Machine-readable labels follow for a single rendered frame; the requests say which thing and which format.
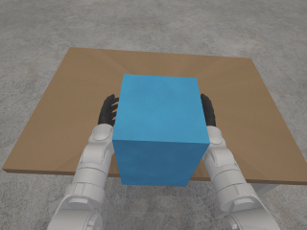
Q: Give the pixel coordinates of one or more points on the robot right forearm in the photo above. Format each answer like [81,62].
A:
[233,192]

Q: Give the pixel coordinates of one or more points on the table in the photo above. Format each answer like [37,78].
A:
[254,130]

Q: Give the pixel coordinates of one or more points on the right robot hand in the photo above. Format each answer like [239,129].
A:
[208,111]

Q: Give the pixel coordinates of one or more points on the left robot hand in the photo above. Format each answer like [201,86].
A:
[106,114]

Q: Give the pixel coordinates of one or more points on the carton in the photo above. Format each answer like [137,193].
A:
[160,133]

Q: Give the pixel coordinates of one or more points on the robot left forearm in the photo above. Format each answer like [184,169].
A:
[86,192]

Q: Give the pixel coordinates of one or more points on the right robot upper arm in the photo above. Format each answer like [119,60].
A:
[249,219]

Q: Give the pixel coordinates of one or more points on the left robot upper arm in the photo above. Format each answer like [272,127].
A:
[76,219]

